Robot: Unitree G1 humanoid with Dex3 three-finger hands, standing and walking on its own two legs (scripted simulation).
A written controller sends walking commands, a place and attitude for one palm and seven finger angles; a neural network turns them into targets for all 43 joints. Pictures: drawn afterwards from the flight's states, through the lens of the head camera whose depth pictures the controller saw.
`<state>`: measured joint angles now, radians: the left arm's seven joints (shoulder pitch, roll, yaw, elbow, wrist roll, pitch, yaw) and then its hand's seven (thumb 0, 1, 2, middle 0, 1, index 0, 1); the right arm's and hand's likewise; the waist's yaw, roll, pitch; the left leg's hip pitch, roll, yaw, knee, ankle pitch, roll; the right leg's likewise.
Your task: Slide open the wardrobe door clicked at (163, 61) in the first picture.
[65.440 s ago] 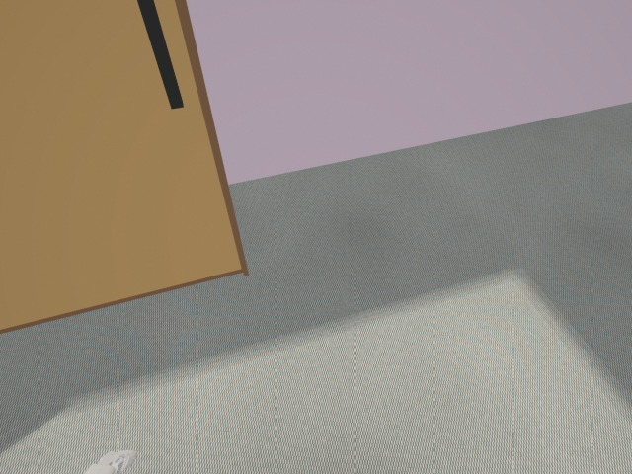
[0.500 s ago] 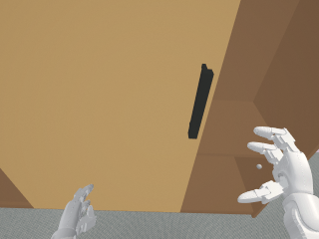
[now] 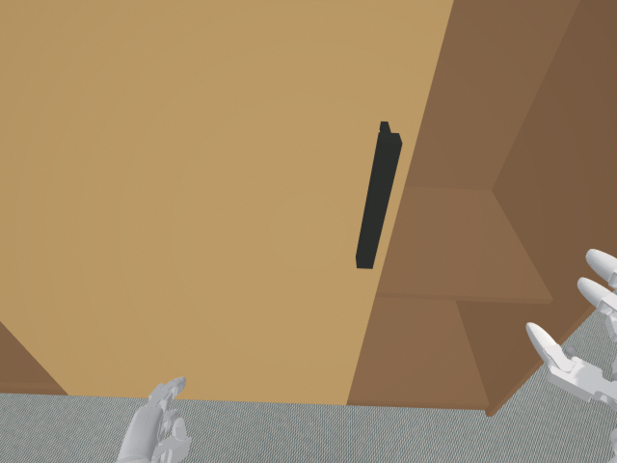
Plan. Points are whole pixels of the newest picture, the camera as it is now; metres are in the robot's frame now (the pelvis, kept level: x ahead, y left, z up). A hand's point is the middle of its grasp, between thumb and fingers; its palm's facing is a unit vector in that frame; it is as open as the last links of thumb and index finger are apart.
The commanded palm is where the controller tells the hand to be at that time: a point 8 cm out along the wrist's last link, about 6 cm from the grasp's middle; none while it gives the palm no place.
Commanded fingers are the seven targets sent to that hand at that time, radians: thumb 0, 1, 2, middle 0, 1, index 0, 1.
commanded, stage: draw the hand back to the body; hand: right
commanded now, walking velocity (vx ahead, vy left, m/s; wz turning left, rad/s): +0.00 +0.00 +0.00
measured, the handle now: (373, 200) +0.47 -0.10 +0.12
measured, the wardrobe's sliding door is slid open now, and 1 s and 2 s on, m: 0.47 0.47 0.47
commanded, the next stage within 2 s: step back with the hand held close in 0.52 s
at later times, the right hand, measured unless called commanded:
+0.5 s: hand (602, 367) +0.18 -0.27 +0.15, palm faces +0.49 +0.81 -0.32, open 7.5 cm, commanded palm +0.13 -0.30 +0.17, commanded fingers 0.00 -0.90 -0.90 0.20 0.30 0.20 0.30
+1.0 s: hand (600, 371) +0.18 -0.28 +0.14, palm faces +0.39 +0.81 -0.44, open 7.4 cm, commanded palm +0.12 -0.32 +0.17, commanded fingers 0.00 -0.90 -0.90 0.20 0.30 0.20 0.30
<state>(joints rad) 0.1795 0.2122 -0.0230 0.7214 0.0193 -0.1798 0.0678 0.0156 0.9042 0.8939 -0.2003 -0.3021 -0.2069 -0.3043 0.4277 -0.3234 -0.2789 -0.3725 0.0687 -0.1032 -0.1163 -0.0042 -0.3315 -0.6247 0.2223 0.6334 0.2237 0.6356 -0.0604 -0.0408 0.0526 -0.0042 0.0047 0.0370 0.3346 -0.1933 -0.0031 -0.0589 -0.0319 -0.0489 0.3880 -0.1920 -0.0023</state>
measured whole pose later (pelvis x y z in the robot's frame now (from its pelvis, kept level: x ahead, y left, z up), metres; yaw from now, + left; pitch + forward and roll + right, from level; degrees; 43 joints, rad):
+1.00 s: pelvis -0.03 -0.02 -0.01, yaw +2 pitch -1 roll +1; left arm 0.18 0.24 0.01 0.61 -0.01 -0.07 0.10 0.01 0.91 0.89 -0.20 -0.30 -0.21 -0.30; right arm 0.54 -0.39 -0.37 -0.45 0.06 -0.14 -0.14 0.01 -0.89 -0.90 0.21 0.30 0.21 0.31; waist -0.01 -0.03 0.01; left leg -0.26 0.01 0.00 0.48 -0.20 -0.03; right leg -0.31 -0.03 -0.08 0.54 -0.21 -0.03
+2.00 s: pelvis -0.24 -0.04 -0.05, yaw -7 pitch -3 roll +2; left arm 0.21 0.15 0.00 0.63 0.01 -0.14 0.04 0.01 0.90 0.89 -0.20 -0.30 -0.21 -0.30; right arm 0.42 -0.52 -0.52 -0.64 0.08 -0.18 -0.15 0.01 -0.89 -0.90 0.21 0.30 0.21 0.31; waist 0.00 0.08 0.03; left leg -0.28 -0.06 0.04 0.77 -0.55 0.10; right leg -0.69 -0.03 -0.13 0.80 -0.32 0.05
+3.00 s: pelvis -0.29 -0.14 -0.02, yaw +1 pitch +0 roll +1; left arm 0.21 0.16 -0.04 0.65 0.00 -0.15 0.04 0.01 0.90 0.89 -0.20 -0.30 -0.21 -0.30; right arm 0.53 -0.45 -0.46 -0.51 0.06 -0.20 -0.17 0.01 -0.89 -0.90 0.21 0.30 0.21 0.31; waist 0.01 -0.01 0.03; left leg -0.24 -0.03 0.04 0.55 -0.31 0.02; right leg -0.33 -0.04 -0.06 0.63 -0.30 -0.01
